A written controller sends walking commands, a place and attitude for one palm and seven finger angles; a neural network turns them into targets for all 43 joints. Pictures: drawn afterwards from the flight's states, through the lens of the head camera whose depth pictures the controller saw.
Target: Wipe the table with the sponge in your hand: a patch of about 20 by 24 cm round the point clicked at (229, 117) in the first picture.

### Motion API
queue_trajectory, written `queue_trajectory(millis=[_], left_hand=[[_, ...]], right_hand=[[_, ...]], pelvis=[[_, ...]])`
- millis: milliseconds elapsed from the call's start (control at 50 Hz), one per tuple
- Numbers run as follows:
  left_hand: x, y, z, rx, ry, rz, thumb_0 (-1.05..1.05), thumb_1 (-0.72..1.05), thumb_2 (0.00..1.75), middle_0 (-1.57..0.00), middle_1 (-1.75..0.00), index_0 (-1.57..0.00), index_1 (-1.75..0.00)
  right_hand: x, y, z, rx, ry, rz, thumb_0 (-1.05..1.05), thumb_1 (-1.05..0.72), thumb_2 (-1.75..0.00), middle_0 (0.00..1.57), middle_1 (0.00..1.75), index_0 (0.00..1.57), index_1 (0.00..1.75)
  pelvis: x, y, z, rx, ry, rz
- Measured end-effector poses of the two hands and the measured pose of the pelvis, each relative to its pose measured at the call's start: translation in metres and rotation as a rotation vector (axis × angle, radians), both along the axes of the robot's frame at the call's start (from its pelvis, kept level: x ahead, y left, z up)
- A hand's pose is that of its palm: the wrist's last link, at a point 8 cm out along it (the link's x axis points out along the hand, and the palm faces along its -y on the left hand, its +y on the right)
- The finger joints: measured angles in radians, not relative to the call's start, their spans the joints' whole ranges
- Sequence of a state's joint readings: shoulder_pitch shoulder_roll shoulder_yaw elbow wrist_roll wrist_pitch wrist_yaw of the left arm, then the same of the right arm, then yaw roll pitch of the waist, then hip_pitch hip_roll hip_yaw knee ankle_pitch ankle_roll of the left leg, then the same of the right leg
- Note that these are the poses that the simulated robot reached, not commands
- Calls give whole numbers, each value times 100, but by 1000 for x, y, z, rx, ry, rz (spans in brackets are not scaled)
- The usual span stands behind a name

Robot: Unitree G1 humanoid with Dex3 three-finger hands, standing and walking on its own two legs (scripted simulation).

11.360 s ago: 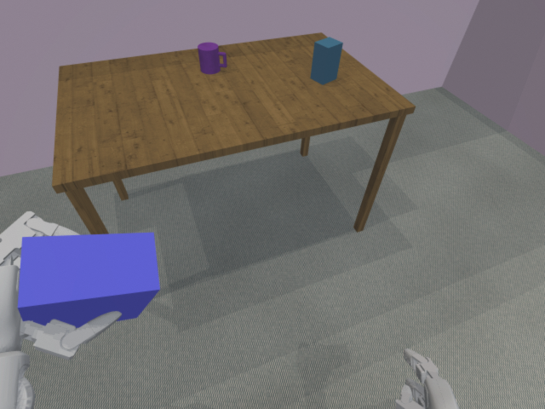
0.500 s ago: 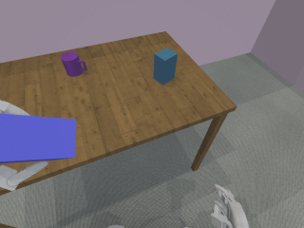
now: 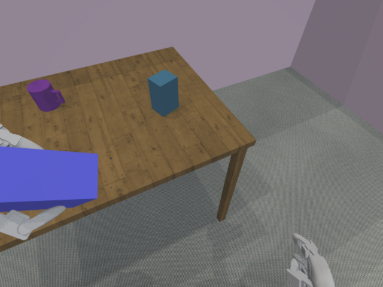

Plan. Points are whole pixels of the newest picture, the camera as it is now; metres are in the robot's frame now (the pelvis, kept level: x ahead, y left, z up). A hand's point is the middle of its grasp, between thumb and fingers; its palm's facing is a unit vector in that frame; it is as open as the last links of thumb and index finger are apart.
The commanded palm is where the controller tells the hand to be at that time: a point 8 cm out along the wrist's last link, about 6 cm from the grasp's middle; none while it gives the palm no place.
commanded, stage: shuffle to correct the standing spot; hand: left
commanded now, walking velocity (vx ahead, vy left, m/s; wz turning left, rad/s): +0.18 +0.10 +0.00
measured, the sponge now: (56, 183) +0.24 +0.21 +0.17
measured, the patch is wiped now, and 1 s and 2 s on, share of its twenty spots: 0.00 0.00 0.00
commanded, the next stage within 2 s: come to a stop and stand still in 1.62 s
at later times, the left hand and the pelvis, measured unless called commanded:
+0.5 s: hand (69, 159) +0.27 +0.19 +0.19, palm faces +0.34 -0.77 -0.54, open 10.7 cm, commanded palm +0.21 +0.24 +0.18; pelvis +0.05 -0.04 +0.01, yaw +0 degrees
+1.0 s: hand out of the picture +0.25 +0.30 +0.17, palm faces +0.39 -0.77 -0.50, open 10.7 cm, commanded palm +0.19 +0.34 +0.18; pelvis +0.04 +0.05 +0.00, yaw +2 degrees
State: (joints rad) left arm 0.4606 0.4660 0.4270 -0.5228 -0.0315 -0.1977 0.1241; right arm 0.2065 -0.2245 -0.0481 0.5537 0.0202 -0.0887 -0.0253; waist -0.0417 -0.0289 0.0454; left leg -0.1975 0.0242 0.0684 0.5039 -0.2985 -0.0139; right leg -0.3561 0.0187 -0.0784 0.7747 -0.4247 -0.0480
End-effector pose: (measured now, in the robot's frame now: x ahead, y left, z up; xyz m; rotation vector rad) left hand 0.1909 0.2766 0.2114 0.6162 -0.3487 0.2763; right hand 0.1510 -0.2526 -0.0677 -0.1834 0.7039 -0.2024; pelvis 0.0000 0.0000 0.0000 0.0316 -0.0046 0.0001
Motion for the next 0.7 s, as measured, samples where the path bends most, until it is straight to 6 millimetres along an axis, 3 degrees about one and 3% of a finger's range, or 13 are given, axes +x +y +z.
queue_trajectory(millis=[60, 120, 180, 240, 300, 420, 460, 520, 600, 700], left_hand=[[-4, -5, -4, 49, 59, 58, -1, -53, 101, -65, -136, -66, -135], [-15, -7, -22, -12, 127, 132, -1, -53, 101, -65, -136, -66, -135], [-23, -12, -43, -128, 189, 207, -1, -53, 101, -65, -136, -66, -135], [-19, -24, -55, -189, 223, 231, -1, -53, 101, -65, -136, -66, -135], [-3, -38, -50, -189, 208, 197, -1, -53, 101, -65, -136, -66, -135], [30, -51, -10, -58, 105, 74, -1, -53, 101, -65, -136, -66, -135], [37, -49, -1, -14, 77, 48, -1, -53, 101, -65, -136, -66, -135], [44, -42, -2, 13, 71, 34, -1, -53, 101, -65, -136, -66, -135], [45, -27, -23, -35, 127, 64, 0, -53, 101, -65, -136, -66, -135], [31, -10, -45, -118, 184, 101, -1, -53, 101, -65, -136, -66, -135]], right_hand=[[9, -1, -21, 64, 11, 22, 1, -90, -90, 20, 29, 20, 30], [11, 0, -36, 98, 81, 57, 1, -90, -90, 20, 29, 20, 30], [13, -1, -34, 107, 139, 106, 1, -90, -90, 20, 29, 20, 30], [18, -4, -29, 93, 156, 150, 1, -90, -90, 20, 30, 20, 30], [28, -10, -24, 74, 149, 178, 1, -90, -90, 21, 30, 20, 30], [55, -24, -8, 57, 60, 130, 1, -90, -90, 21, 30, 20, 30], [64, -28, -3, 54, 25, 103, 1, -90, -90, 20, 30, 20, 30], [76, -31, -1, 50, -25, 63, 1, -90, -90, 20, 30, 20, 30], [84, -28, -1, 47, -27, 46, 1, -90, -90, 20, 29, 20, 30], [79, -12, 1, 14, 21, 77, 1, -90, -90, 20, 29, 20, 30]], pelvis=[[8, -12, -7, -20, -4, 18], [14, -24, -7, -39, -25, 45], [21, -33, 2, -8, -13, 21], [24, -40, 9, 15, 1, 26], [26, -46, 13, 37, 12, 32], [37, -48, 15, 57, 25, 11], [44, -46, 13, 51, 26, 5], [52, -39, 5, 24, 21, 7], [55, -32, 1, 20, 6, 12], [51, -18, 2, 3, -6, 23]])
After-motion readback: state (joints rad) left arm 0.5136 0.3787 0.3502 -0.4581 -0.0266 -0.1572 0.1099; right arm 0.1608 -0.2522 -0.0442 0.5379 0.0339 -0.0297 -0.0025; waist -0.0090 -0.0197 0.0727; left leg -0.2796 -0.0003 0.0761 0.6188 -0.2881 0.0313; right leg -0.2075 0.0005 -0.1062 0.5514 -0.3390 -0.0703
